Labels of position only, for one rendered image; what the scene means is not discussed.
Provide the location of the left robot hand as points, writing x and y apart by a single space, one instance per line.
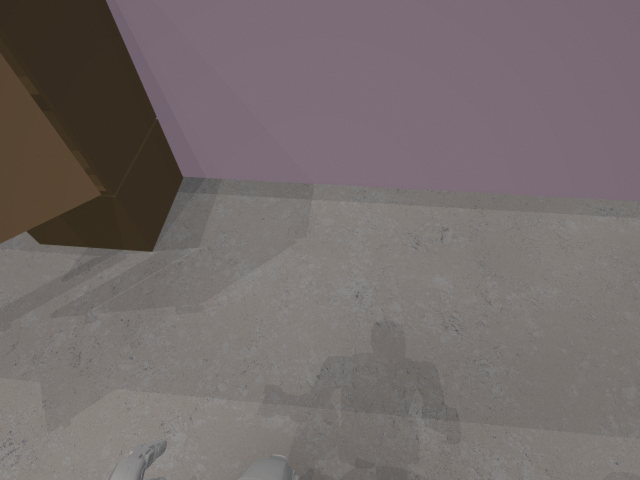
140 458

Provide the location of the robot left thigh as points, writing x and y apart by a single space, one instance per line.
268 469

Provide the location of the cupboard door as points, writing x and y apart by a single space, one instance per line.
39 176

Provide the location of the robot left shin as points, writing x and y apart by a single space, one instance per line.
279 457

